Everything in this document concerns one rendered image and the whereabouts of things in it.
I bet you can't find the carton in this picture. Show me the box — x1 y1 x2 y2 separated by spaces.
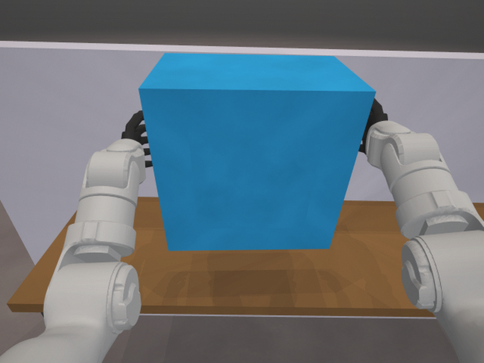
138 53 376 251

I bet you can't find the right robot hand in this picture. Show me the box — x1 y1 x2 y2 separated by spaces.
358 99 388 155

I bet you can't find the right robot upper arm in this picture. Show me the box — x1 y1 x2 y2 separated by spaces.
402 230 484 363

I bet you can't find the table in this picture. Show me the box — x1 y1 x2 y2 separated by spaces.
7 197 484 317

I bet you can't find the left robot upper arm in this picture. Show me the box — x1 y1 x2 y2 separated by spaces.
0 262 141 363

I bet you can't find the left robot hand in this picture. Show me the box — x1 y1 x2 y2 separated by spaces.
121 110 153 168

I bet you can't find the right robot forearm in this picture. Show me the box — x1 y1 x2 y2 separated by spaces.
365 121 484 239

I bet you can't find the left robot forearm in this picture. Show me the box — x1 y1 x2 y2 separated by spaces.
43 138 146 326

